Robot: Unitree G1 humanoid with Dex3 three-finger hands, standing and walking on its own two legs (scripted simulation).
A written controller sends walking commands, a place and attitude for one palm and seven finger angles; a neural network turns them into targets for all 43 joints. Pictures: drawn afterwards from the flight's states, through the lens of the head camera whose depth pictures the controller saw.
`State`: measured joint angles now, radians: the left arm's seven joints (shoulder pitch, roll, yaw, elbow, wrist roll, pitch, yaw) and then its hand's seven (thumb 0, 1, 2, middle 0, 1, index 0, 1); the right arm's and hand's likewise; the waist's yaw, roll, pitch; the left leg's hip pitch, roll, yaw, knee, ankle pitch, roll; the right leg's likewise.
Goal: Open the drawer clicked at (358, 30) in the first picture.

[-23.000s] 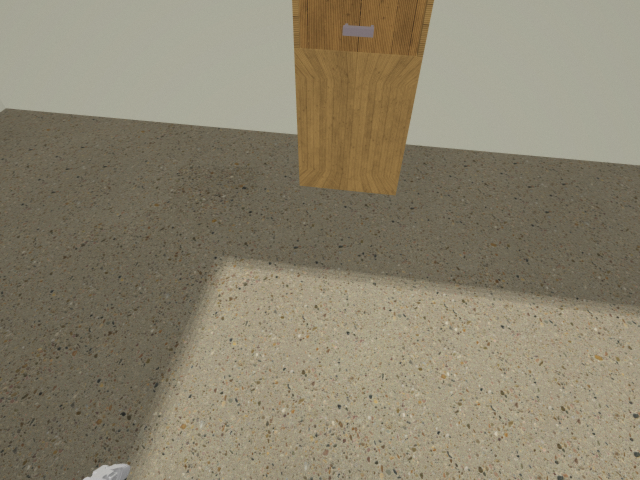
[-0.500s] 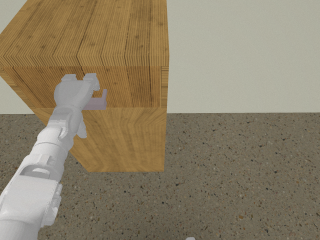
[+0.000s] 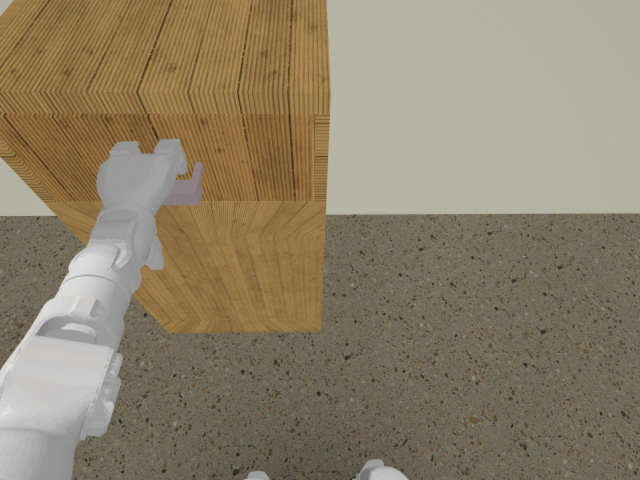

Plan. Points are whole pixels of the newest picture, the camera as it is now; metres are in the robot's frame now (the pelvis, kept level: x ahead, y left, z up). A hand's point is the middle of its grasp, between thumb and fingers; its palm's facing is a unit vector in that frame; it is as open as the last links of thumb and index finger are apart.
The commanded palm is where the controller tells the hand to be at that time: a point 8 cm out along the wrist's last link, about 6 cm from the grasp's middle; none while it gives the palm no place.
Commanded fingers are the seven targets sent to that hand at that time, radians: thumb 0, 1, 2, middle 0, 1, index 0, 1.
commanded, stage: lower the fingers behind the handle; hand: left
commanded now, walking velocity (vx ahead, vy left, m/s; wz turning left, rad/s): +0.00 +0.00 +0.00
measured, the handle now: (165, 180) +0.53 +0.22 +0.02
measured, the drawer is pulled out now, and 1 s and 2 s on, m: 0.00 0.00 0.00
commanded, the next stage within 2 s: lift the fingers back up to retry in 0.56 s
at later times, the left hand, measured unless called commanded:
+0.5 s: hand (154, 203) +0.48 +0.22 +0.03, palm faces -0.04 +0.02 -1.00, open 13.8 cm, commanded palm +0.46 +0.22 +0.06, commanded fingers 0.00 -0.50 0.30 -0.30 -1.20 -0.30 -1.20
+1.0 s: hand (147, 196) +0.48 +0.22 +0.04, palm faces -0.02 -0.02 -1.00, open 13.8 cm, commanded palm +0.46 +0.23 +0.11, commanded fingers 0.00 -0.50 0.30 -0.30 -1.20 -0.30 -1.20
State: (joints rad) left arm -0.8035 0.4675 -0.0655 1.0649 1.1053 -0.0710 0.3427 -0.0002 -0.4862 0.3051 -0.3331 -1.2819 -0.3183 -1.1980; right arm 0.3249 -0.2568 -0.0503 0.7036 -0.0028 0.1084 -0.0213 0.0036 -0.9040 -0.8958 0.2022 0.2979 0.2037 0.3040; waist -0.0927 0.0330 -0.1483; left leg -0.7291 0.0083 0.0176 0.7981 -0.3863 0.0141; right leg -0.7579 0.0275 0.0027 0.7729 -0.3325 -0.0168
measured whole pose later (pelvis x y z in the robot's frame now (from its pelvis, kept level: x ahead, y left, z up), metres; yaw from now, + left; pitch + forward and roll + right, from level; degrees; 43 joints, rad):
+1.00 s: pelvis -0.01 +0.01 +0.00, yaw -1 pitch +19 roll -1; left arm -0.84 0.51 -0.04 1.03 1.09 -0.08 0.29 0.00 -0.49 0.30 -0.34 -1.26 -0.32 -1.20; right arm 0.36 -0.25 -0.04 0.69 0.00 0.08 -0.04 0.00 -0.90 -0.90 0.20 0.30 0.20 0.30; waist -0.12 0.04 -0.13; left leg -0.77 0.01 0.03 0.82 -0.38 0.03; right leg -0.79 0.03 0.01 0.77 -0.31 0.00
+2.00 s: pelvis +0.02 +0.00 +0.02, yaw +1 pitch +13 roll +0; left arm -0.72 0.49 -0.09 0.86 1.04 -0.11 0.17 0.00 -0.49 0.30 -0.32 -1.20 -0.32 -1.20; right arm 0.30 -0.26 -0.06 0.68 0.01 0.13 -0.03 0.00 -0.90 -0.90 0.20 0.30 0.20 0.30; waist -0.05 0.04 -0.11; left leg -0.53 0.00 0.01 0.66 -0.35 0.01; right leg -0.56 0.02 0.00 0.65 -0.31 -0.02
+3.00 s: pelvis +0.02 +0.01 +0.01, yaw +0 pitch +15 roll +0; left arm -0.76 0.49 -0.04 0.91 1.07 -0.11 0.21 0.00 -0.49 0.31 -0.32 -1.20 -0.33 -1.21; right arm 0.30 -0.25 -0.05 0.67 0.01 0.11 -0.03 0.00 -0.90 -0.90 0.20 0.30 0.20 0.30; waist -0.07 0.04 -0.12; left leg -0.58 0.00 0.03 0.69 -0.37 0.02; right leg -0.61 0.02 0.02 0.67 -0.31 -0.01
